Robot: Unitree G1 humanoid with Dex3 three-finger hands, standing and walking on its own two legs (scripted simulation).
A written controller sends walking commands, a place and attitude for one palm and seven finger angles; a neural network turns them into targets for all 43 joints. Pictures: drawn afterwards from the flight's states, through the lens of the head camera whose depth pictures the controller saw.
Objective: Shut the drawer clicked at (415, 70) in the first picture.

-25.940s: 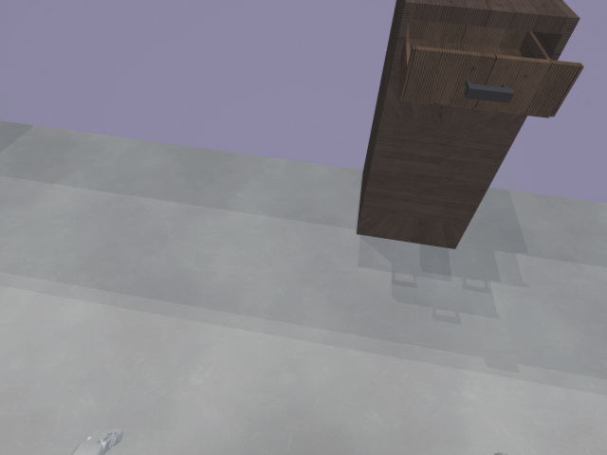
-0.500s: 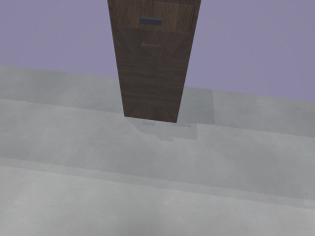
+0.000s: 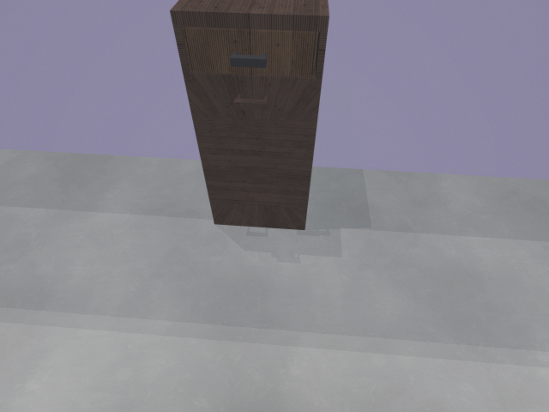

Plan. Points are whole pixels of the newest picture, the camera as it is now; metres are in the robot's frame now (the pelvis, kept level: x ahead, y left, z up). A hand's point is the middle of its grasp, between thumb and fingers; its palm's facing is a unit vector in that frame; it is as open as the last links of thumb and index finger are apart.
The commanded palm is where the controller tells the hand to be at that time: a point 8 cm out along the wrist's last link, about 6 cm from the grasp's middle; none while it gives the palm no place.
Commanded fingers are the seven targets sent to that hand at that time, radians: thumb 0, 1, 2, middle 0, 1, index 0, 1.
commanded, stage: let the arm hang, fingers relaxed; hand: left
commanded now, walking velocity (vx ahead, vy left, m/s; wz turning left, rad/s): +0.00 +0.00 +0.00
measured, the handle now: (249, 58) +1.01 +0.12 +0.05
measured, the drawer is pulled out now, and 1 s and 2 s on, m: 0.00 0.00 0.00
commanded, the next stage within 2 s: look to check the result in 0.16 s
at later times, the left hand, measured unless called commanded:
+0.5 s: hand out of the picture +0.02 +0.16 -0.17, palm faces +0.05 -0.98 -0.21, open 7.4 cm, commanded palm none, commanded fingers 0.00 0.90 0.90 -0.20 -0.30 -0.20 -0.30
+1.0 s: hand out of the picture +0.07 +0.17 -0.16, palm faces +0.03 -0.97 -0.26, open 7.4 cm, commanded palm none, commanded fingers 0.00 0.90 0.90 -0.20 -0.30 -0.20 -0.30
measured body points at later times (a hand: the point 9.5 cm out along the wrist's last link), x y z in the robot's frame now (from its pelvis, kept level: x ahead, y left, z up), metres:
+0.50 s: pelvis +0.02 -0.01 +0.00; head +0.03 -0.02 +0.45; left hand +0.01 +0.21 -0.15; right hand +0.01 -0.23 -0.16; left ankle +0.04 +0.11 -0.74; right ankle +0.02 -0.11 -0.74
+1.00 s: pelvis +0.03 -0.03 +0.00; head +0.05 -0.04 +0.45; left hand +0.07 +0.22 -0.14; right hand +0.06 -0.27 -0.16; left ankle +0.04 +0.11 -0.74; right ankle +0.02 -0.11 -0.74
